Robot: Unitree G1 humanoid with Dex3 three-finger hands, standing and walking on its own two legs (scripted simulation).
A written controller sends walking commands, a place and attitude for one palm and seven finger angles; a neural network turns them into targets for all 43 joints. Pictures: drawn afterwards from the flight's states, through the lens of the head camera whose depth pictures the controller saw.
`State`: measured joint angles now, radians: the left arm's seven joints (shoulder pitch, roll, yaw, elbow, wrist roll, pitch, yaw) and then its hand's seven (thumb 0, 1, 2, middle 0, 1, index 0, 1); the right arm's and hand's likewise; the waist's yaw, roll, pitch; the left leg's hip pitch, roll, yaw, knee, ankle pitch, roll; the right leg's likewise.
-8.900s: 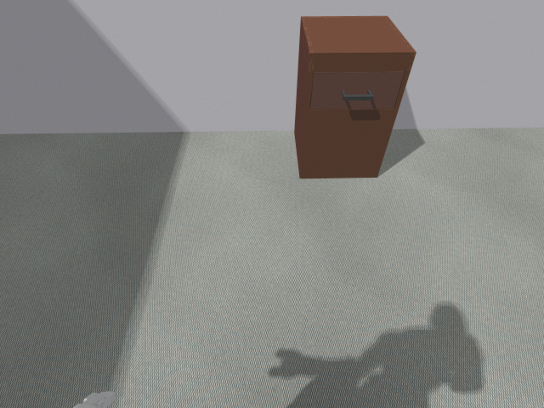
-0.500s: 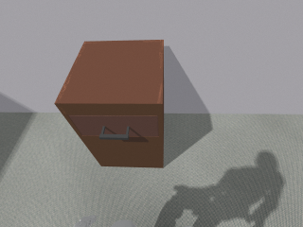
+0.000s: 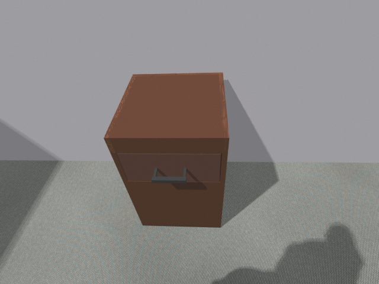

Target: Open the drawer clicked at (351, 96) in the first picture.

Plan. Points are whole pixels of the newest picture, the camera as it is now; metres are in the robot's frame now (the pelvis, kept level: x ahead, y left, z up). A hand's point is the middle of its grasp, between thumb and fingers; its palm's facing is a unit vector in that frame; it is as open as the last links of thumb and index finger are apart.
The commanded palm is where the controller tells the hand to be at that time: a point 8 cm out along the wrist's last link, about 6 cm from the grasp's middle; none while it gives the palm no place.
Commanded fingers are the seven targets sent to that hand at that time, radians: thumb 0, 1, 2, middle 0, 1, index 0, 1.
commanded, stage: come to a stop and stand still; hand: left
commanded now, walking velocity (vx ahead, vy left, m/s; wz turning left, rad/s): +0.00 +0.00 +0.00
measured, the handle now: (169, 175) +0.55 +0.14 -0.24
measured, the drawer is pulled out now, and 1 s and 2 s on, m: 0.00 0.00 0.00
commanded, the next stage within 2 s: look again from close up in 1.52 s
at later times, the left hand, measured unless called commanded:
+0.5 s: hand out of the picture +0.04 +0.18 -0.16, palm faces +0.03 -0.98 -0.21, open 7.3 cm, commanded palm none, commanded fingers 0.00 0.90 0.90 -0.20 -0.30 -0.20 -0.30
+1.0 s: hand out of the picture +0.06 +0.14 -0.16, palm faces +0.05 -0.98 -0.20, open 7.3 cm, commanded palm none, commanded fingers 0.00 0.90 0.90 -0.20 -0.30 -0.20 -0.30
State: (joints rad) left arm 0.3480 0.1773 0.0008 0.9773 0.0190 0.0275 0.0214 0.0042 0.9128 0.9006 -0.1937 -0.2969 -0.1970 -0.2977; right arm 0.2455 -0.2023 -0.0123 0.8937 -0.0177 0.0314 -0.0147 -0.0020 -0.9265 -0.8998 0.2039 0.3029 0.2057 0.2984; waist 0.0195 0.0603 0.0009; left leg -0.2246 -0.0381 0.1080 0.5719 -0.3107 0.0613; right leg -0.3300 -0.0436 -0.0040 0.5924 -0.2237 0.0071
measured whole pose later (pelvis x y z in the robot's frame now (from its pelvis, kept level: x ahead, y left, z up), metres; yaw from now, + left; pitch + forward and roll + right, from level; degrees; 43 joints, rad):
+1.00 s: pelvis +0.07 -0.02 +0.01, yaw +2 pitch -1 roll +0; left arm 0.29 0.13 -0.01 1.13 0.01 -0.02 0.04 0.01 0.94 0.90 -0.20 -0.30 -0.20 -0.30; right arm 0.30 -0.16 0.02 1.13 -0.01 -0.03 -0.04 0.00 -0.91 -0.90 0.20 0.30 0.20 0.30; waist 0.00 0.02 0.02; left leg -0.08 -0.01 0.06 0.40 -0.31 0.02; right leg -0.19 0.01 -0.02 0.45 -0.25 -0.02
